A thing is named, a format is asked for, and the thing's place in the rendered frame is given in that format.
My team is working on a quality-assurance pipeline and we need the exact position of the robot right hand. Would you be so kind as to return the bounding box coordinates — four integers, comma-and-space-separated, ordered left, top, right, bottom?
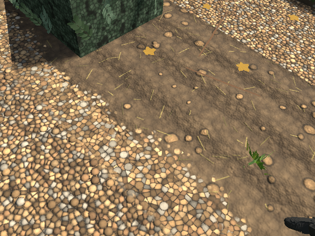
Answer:
284, 216, 315, 236

